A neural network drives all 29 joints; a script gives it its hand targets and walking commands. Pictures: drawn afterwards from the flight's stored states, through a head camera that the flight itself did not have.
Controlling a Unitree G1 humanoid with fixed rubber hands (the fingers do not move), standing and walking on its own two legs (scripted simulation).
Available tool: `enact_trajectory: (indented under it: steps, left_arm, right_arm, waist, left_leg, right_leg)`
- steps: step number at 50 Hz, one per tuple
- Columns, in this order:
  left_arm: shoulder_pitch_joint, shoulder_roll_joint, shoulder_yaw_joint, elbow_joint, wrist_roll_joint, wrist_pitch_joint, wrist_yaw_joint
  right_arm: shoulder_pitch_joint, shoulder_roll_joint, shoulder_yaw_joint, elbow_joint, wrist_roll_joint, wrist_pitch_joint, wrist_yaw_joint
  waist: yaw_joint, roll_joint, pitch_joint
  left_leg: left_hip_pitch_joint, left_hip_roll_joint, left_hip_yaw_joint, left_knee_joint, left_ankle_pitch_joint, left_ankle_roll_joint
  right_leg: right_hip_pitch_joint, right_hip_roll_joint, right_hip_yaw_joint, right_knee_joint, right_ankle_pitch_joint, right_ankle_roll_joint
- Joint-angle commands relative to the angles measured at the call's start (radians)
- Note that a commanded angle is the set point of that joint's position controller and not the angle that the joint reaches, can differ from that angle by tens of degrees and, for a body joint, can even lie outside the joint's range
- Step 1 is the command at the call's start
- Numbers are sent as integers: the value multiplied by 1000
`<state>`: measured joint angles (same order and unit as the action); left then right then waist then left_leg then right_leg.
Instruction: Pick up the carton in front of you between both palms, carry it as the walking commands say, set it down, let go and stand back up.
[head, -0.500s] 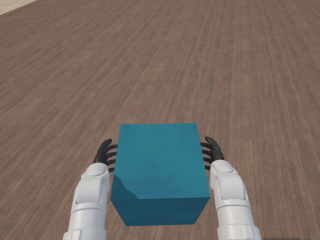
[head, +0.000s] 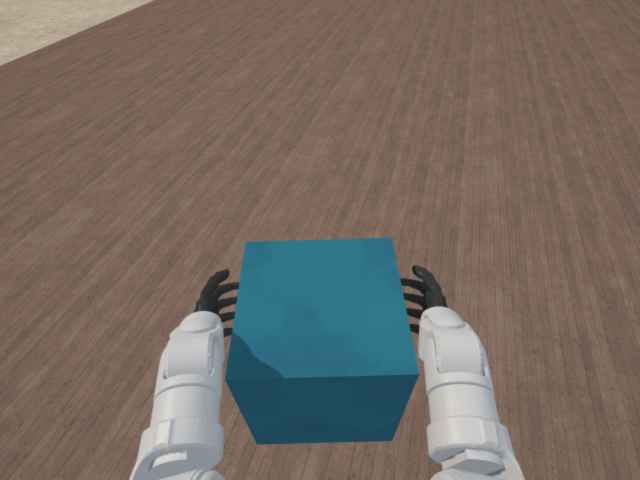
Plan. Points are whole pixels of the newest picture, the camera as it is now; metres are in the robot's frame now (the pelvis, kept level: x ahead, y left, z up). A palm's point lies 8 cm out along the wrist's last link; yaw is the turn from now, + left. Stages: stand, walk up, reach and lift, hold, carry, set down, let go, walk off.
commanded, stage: set down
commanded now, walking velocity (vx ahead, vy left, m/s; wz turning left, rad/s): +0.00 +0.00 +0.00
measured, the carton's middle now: (321, 345) +0.31 +0.00 -0.04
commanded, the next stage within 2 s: none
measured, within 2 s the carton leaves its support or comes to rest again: neither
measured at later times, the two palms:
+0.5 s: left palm (242, 355) +0.36 +0.15 -0.16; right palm (408, 365) +0.34 -0.15 -0.17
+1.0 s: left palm (262, 364) +0.42 +0.13 -0.29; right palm (402, 375) +0.39 -0.16 -0.30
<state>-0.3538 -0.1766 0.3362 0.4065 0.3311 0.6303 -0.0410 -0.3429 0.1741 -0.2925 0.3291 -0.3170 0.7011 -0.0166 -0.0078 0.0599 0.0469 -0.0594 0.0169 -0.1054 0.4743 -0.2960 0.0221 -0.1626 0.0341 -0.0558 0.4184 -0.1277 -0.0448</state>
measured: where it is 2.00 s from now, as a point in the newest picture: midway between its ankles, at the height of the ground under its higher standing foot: outside the picture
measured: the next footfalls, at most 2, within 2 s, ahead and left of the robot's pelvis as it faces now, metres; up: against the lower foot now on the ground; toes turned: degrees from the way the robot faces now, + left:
none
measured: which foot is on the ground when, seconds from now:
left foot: down 0.00-1.00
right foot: down 0.00-1.00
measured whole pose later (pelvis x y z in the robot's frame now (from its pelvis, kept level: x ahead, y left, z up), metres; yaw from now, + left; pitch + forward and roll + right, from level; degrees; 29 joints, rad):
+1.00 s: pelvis -0.04 +0.05 -0.21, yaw +0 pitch +44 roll +3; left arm -0.85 -0.09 0.41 0.67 0.18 0.21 0.09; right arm -0.84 0.01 -0.45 0.62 -0.23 0.24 -0.01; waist -0.05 0.06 -0.19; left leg -1.72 -0.09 0.00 1.55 -0.59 0.00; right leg -1.86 -0.01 0.06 1.46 -0.36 0.02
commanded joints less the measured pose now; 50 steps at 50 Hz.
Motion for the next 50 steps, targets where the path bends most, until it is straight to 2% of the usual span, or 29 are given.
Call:
enact_trajectory:
  steps: [1,4,7,10,12,15,18,21,25,27,29,33,36,42,50]
  left_arm:
    - [-657,-845,-409,86,-178,-79,-266]
    - [-716,-789,-276,193,-93,-121,-252]
    - [-719,-711,-148,265,-4,-166,-214]
    - [-694,-629,-65,301,52,-227,-174]
    - [-683,-603,-56,303,58,-281,-157]
    - [-683,-636,-117,286,17,-376,-145]
    - [-728,-695,-224,274,-47,-473,-136]
    - [-800,-781,-380,224,-133,-535,-122]
    - [-866,-839,-571,104,-247,-548,-85]
    - [-871,-850,-614,85,-269,-534,-69]
    - [-869,-858,-611,100,-272,-512,-59]
    - [-890,-863,-540,173,-244,-461,-62]
    - [-914,-855,-473,226,-219,-437,-66]
    - [-990,-825,-407,274,-204,-441,-66]
    - [-1123,-781,-457,246,-259,-457,-62]
  right_arm:
    - [-595,965,437,111,218,-62,251]
    - [-646,898,287,212,139,-95,217]
    - [-659,783,162,260,61,-143,184]
    - [-650,666,93,280,13,-214,163]
    - [-646,632,89,287,5,-278,158]
    - [-666,661,161,279,27,-385,157]
    - [-715,716,265,279,65,-487,161]
    - [-773,771,390,249,113,-555,167]
    - [-828,771,510,145,171,-576,166]
    - [-828,755,525,131,184,-564,173]
    - [-825,744,515,149,191,-546,185]
    - [-849,732,455,231,181,-498,223]
    - [-877,729,403,286,168,-473,242]
    - [-944,727,346,338,156,-468,241]
    - [-1050,721,377,307,197,-476,192]
  waist:
    - [-7,-93,-192]
    - [-26,-83,-158]
    - [-33,-72,-145]
    - [-23,-58,-173]
    - [-15,-44,-227]
    - [-3,-45,-363]
    - [3,-49,-534]
    - [-20,-50,-792]
    - [-71,-52,-1147]
    - [-90,-48,-1198]
    - [-97,-38,-1161]
    - [-88,-18,-1030]
    - [-78,-14,-982]
    - [-73,-35,-1021]
    - [-87,-58,-1194]
  left_leg:
    - [-383,-88,4,-63,-104,47]
    - [-463,-87,-1,-9,-128,51]
    - [-552,-91,-3,44,-133,47]
    - [-654,-103,8,102,-111,40]
    - [-720,-114,20,147,-84,33]
    - [-809,-134,36,219,-26,19]
    - [-914,-159,46,300,14,-4]
    - [-983,-176,57,387,67,-32]
    - [-1016,-185,58,510,185,-62]
    - [-1043,-188,57,552,189,-70]
    - [-1080,-191,55,577,138,-73]
    - [-1180,-195,52,611,3,-71]
    - [-1243,-198,53,648,-35,-68]
    - [-1369,-209,69,761,-10,-64]
    - [-1528,-232,110,927,-12,-67]
  right_leg:
    - [335,-27,232,-73,-299,61]
    - [292,-24,237,-32,-325,58]
    - [228,-10,224,33,-285,55]
    - [135,13,199,119,-187,50]
    - [70,31,178,191,-96,47]
    - [6,48,158,302,59,46]
    - [-51,58,150,422,177,47]
    - [-66,64,136,548,296,44]
    - [-121,78,99,684,404,44]
    - [-212,85,82,720,371,46]
    - [-337,93,71,742,280,46]
    - [-579,98,54,785,100,40]
    - [-703,101,47,821,42,37]
    - [-839,102,46,916,62,46]
    - [-873,103,46,1056,121,67]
